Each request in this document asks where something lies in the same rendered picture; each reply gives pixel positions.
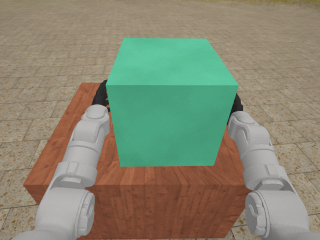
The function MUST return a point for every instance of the robot left upper arm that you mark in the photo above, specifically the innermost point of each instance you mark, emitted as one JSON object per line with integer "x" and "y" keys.
{"x": 65, "y": 214}

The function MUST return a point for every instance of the left robot hand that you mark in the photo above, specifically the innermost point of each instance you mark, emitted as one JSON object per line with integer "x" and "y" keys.
{"x": 101, "y": 96}

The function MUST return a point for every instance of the robot right forearm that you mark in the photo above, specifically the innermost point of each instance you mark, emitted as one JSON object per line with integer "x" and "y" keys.
{"x": 261, "y": 167}

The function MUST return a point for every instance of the robot left forearm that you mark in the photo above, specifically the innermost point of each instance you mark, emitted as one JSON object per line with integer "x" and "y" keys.
{"x": 78, "y": 167}

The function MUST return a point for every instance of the right robot hand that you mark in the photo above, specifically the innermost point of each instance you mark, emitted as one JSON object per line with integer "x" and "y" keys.
{"x": 237, "y": 106}

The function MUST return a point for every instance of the robot right upper arm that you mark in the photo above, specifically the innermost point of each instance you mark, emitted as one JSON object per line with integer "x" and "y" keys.
{"x": 277, "y": 215}

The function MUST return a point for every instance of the pedestal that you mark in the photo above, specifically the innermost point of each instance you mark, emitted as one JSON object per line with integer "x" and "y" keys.
{"x": 148, "y": 202}

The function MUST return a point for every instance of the carton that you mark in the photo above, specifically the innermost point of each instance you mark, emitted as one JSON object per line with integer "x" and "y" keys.
{"x": 170, "y": 100}

